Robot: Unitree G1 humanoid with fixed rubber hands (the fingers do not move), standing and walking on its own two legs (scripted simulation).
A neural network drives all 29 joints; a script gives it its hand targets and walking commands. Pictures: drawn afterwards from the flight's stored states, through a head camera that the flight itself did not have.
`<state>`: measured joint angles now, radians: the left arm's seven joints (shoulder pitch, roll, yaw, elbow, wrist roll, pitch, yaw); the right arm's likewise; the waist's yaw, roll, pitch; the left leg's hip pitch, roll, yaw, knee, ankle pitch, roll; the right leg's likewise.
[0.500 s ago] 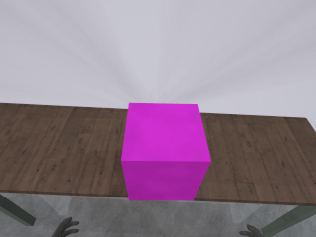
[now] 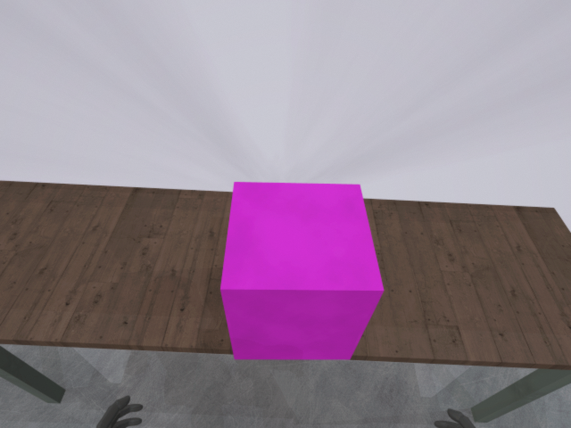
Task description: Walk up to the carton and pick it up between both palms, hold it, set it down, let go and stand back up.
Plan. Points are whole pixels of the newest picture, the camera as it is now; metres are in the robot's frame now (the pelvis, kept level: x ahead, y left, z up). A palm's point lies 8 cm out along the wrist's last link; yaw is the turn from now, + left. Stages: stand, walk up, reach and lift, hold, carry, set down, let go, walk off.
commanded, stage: stand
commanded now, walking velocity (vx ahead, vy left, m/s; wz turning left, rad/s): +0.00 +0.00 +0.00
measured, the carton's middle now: (294, 275) +0.36 +0.00 -0.04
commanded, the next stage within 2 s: none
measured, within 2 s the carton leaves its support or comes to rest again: neither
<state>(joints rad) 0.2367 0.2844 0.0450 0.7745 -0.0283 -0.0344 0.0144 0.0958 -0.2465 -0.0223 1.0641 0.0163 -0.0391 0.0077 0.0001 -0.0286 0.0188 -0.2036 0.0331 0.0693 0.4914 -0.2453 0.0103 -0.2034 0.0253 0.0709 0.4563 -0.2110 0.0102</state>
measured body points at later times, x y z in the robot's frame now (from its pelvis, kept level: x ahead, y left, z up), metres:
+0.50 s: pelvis +0.00 +0.00 +0.00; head -0.01 +0.02 +0.45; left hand +0.11 +0.27 -0.12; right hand +0.10 -0.26 -0.12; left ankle +0.01 +0.11 -0.74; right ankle +0.03 -0.13 -0.74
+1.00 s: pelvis +0.00 +0.00 +0.00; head +0.00 +0.02 +0.45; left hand +0.11 +0.28 -0.12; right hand +0.10 -0.26 -0.12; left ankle +0.01 +0.11 -0.74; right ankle +0.03 -0.13 -0.74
